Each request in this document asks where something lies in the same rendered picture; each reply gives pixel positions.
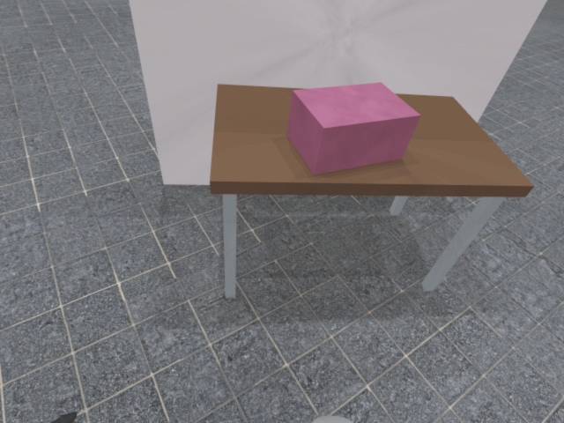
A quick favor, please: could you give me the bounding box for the table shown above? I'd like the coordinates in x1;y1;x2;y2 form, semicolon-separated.
210;84;534;298

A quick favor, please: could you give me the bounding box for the carton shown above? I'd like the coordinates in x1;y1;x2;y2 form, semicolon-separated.
286;83;420;174

